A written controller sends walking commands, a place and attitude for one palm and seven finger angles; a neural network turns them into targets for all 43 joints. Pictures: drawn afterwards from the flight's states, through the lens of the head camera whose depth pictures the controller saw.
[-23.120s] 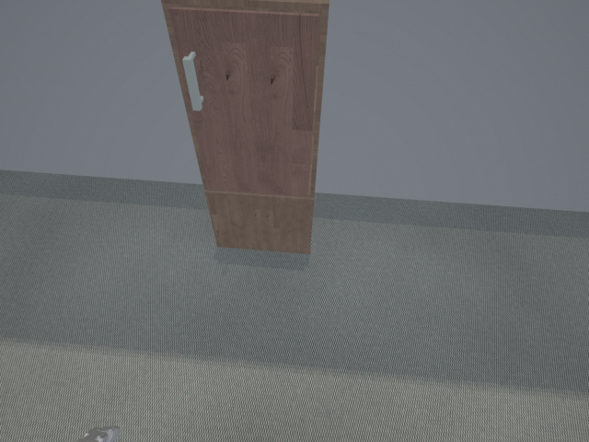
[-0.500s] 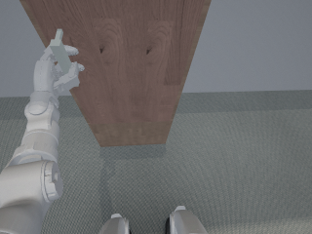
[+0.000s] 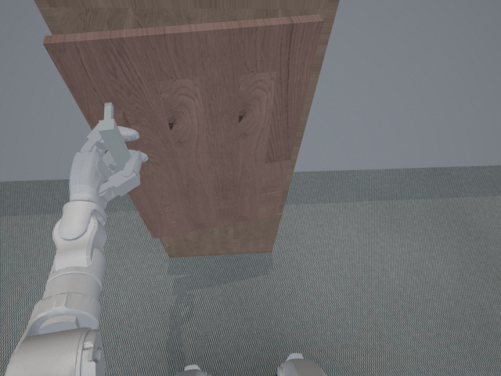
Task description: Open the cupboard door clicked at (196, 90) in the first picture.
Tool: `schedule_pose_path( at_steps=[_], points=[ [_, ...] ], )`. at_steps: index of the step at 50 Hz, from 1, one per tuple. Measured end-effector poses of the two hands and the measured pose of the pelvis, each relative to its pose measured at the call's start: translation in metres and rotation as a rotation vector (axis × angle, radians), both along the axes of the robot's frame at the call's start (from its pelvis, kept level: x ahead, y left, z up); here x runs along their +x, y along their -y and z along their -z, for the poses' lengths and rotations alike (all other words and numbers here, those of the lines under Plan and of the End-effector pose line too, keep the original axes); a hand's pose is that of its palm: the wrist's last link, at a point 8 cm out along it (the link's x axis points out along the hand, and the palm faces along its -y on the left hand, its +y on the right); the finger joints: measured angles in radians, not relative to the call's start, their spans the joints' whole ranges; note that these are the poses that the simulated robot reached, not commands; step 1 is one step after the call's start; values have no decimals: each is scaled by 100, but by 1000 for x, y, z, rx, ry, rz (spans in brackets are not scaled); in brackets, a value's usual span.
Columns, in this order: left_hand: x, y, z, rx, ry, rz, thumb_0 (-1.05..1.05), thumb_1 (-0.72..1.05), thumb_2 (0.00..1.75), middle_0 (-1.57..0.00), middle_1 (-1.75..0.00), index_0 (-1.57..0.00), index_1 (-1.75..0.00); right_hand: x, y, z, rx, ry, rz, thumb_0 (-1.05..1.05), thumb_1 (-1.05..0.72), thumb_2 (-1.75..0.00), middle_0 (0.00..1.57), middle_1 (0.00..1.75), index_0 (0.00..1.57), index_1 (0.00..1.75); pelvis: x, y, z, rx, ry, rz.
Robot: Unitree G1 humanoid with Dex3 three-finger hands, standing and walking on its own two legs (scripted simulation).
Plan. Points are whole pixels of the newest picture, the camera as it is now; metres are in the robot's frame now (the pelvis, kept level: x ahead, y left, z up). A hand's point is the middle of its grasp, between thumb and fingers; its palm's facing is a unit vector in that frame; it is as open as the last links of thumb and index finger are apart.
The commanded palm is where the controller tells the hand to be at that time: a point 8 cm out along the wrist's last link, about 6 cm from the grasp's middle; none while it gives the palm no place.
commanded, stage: pull the door open along its arc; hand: left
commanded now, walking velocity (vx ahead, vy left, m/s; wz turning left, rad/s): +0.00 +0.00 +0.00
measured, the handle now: (121, 146) +0.48 +0.20 +0.07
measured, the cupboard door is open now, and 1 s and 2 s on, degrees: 9 45 52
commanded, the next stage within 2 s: open thumb and fingers to let go in 0.62 s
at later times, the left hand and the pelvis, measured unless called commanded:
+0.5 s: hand (196, 251) +0.29 +0.07 +0.07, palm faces +0.39 -0.92 -0.01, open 6.1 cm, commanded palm +0.22 +0.09 +0.06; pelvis +0.00 -0.02 +0.00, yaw +4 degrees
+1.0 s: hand (210, 267) +0.26 +0.05 +0.07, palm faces +0.44 -0.90 -0.02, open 7.6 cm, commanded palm +0.21 +0.08 +0.06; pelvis +0.00 -0.05 +0.00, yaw +6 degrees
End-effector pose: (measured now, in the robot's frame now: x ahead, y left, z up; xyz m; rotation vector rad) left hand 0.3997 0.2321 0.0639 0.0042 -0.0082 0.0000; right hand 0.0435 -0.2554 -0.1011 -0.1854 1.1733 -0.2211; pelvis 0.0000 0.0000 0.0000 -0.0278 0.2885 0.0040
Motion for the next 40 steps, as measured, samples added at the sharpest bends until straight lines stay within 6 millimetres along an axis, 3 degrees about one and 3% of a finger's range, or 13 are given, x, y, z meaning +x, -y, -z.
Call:
schedule_pose_path(
  at_steps=[5,13,19,26,33,40],
  points=[
    [-38,15,1,-15,11,17,1,71,73,-36,-135,-34,-134,36,-7,-7,24,107,-41,1,-90,-90,20,30,20,30,4,-1,-5,3,34,-3],
    [-98,60,2,-118,25,-244,3,68,75,-33,-135,-36,-130,104,-29,-16,72,284,-193,1,-90,-90,20,30,20,30,1,1,-5,12,72,-28],
    [-130,96,-1,-86,12,-401,2,69,78,-33,-135,-36,-132,137,-46,-20,108,365,-299,1,-90,-90,20,30,20,30,-3,9,-2,19,89,-52],
    [-157,125,-5,12,-17,-393,1,69,78,-33,-134,-34,-133,147,-51,-23,139,408,-313,1,-90,-90,20,30,20,30,-3,22,-2,24,119,-65],
    [-178,148,-9,24,-57,-306,2,68,74,-33,-133,-37,-134,146,-34,-28,143,434,-287,1,-90,-90,20,30,20,30,1,35,-5,30,154,-68],
    [-175,152,-7,20,-52,-382,1,67,77,-35,-133,-39,-135,145,-12,-23,94,417,-299,1,-90,-90,20,30,20,30,-1,48,-3,40,162,-82]
  ],
)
